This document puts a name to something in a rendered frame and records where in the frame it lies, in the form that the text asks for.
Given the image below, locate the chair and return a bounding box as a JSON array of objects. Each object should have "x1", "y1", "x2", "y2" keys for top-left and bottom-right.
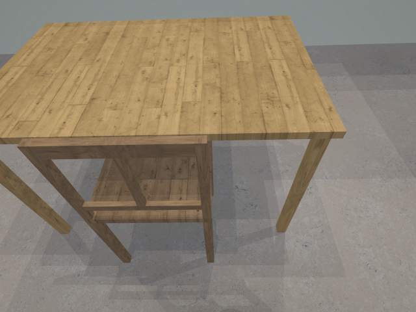
[{"x1": 17, "y1": 135, "x2": 214, "y2": 263}]

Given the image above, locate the table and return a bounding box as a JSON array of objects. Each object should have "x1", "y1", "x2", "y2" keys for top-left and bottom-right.
[{"x1": 0, "y1": 16, "x2": 346, "y2": 234}]

